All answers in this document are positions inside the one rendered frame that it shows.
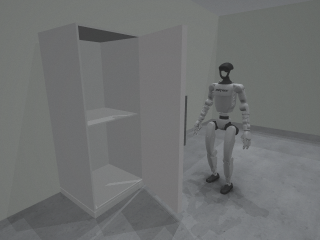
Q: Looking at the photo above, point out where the left robot hand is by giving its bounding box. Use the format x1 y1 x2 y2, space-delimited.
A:
240 131 252 150

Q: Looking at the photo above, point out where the right robot hand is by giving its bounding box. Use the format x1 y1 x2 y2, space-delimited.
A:
193 120 202 135

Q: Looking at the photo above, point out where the handle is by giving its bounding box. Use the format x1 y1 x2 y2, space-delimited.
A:
184 95 188 146

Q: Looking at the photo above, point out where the humanoid robot torso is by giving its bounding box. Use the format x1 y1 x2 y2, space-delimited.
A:
214 81 237 131

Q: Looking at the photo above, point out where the fridge door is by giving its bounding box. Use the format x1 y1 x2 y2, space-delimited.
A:
138 24 188 214

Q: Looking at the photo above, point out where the robot left upper arm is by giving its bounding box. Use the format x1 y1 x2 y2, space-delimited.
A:
233 83 248 111

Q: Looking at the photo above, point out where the robot left forearm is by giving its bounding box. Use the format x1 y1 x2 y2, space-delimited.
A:
242 103 251 131

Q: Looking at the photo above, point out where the robot right forearm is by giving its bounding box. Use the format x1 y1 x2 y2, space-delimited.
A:
198 104 210 122

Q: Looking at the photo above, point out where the humanoid robot head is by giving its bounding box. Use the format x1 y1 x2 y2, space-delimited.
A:
218 62 234 85

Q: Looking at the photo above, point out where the robot right upper arm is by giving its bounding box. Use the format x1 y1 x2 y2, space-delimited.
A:
205 83 217 106

